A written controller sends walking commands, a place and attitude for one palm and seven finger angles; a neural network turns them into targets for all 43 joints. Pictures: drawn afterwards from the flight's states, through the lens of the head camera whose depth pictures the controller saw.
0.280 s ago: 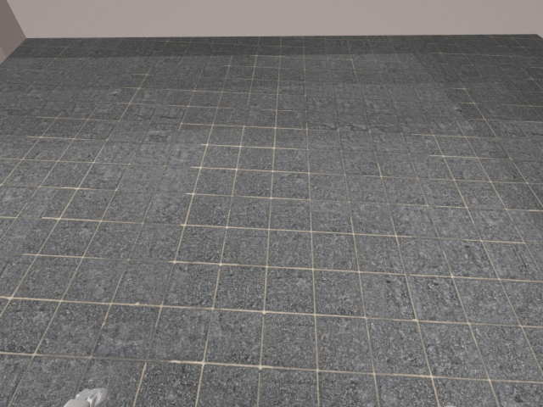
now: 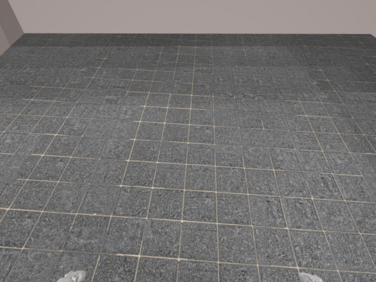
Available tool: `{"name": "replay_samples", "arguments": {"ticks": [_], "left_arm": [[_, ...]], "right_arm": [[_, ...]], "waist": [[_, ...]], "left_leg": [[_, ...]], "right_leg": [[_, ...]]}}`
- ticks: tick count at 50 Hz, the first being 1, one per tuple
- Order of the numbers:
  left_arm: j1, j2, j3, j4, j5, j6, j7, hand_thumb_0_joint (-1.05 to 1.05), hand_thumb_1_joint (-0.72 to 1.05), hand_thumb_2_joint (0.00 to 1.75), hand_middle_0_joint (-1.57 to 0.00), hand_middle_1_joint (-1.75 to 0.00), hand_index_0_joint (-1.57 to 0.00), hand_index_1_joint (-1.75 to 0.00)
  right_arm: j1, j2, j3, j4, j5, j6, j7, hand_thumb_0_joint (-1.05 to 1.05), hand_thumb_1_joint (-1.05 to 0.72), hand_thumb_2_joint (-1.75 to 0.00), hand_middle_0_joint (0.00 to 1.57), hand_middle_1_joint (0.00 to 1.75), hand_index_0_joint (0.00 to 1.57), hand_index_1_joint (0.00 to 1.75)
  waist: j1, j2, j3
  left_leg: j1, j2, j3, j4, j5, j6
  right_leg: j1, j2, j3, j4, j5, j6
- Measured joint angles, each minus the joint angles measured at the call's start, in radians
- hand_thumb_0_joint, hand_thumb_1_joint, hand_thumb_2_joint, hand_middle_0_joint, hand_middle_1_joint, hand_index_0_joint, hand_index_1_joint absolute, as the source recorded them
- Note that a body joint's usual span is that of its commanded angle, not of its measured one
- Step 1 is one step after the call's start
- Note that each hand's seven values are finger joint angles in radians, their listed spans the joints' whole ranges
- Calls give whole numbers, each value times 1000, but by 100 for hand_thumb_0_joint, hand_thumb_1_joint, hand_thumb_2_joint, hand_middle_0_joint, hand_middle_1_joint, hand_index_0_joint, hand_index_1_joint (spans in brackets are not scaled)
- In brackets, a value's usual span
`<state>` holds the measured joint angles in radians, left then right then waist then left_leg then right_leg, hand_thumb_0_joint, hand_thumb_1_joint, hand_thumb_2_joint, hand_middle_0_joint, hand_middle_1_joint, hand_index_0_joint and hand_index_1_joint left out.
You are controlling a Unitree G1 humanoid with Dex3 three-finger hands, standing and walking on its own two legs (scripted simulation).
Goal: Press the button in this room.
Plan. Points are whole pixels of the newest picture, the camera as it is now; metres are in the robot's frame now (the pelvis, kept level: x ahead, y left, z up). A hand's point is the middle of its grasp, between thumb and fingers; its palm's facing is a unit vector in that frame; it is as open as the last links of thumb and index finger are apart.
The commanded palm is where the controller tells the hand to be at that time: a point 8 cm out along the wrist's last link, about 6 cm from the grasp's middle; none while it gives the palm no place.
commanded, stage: stand and wait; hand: left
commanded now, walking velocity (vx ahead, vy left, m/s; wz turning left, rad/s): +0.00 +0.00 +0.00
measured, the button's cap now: out of the picture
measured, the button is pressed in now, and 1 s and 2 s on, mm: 0 0 0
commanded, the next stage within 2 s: turn or walk to find it in 0.62 s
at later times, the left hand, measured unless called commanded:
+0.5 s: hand out of the picture +0.04 +0.24 -0.15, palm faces -0.02 -0.94 -0.34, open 7.4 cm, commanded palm none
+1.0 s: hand out of the picture +0.01 +0.21 -0.18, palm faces +0.07 -0.97 -0.25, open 7.4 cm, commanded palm none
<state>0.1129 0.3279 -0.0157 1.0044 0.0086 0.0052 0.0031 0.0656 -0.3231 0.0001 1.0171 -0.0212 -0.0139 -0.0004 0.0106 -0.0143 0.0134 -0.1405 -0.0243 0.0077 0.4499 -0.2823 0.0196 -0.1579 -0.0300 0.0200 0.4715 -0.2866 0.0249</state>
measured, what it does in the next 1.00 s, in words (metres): stands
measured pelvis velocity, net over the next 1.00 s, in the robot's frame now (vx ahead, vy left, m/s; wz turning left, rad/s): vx -0.05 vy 0.00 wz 0.09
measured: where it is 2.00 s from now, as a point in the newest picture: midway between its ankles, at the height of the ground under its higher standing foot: outside the picture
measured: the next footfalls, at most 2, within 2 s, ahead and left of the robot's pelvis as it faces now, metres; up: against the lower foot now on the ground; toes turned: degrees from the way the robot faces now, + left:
right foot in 1.28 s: -0.02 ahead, -0.14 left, +0.00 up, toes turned +13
left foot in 1.64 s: -0.12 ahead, +0.11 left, +0.00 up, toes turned +29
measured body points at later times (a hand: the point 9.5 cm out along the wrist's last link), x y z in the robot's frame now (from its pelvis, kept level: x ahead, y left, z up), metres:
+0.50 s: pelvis -0.03 -0.01 +0.00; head -0.03 -0.01 +0.45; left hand +0.05 +0.29 -0.13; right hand +0.05 -0.31 -0.13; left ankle -0.02 +0.11 -0.74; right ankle -0.02 -0.14 -0.74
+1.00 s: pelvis -0.05 +0.00 -0.01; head -0.03 +0.02 +0.44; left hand +0.00 +0.26 -0.16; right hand +0.02 -0.26 -0.15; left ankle -0.02 +0.11 -0.74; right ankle -0.02 -0.13 -0.74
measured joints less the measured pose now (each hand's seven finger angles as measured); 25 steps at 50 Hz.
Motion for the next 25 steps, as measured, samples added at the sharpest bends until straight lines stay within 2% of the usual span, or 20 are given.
{"name": "replay_samples", "arguments": {"ticks": [25], "left_arm": [[31, 23, 6, 82, -3, -3, -4, 1, 91, 90, -20, -30, -20, -30]], "right_arm": [[64, -26, -1, 101, 7, 7, 3, 1, -90, -90, 20, 30, 21, 30]], "waist": [[-7, 9, 22]], "left_leg": [[10, 20, -8, -63, 71, -19]], "right_leg": [[12, 20, -9, -65, 71, -18]]}}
